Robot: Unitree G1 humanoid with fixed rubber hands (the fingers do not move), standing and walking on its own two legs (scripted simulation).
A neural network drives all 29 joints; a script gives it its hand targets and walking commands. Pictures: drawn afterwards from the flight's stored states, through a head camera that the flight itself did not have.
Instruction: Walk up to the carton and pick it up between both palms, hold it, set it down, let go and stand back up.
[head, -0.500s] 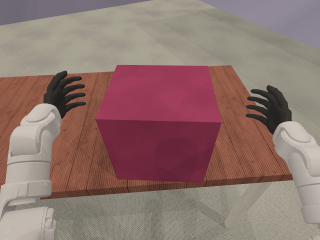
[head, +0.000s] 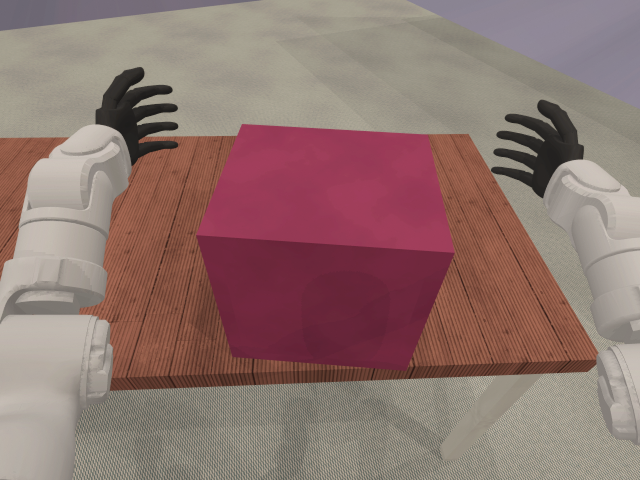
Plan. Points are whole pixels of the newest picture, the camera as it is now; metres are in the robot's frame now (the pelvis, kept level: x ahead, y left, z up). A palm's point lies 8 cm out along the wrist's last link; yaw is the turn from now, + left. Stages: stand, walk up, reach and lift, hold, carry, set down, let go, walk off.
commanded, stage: reach and lift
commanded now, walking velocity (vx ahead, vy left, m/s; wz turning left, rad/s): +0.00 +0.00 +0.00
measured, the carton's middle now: (326, 250) +0.44 +0.02 +0.04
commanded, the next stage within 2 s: none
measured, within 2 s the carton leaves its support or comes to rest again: neither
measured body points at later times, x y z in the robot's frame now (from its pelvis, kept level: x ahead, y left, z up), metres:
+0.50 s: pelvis -0.01 +0.00 +0.00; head +0.02 +0.01 +0.45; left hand +0.43 +0.26 +0.15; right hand +0.42 -0.22 +0.12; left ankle +0.01 +0.12 -0.75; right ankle -0.01 -0.12 -0.75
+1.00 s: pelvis +0.00 +0.00 -0.01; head +0.02 +0.02 +0.44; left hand +0.43 +0.26 +0.10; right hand +0.43 -0.21 +0.10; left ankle +0.01 +0.12 -0.75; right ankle -0.01 -0.12 -0.75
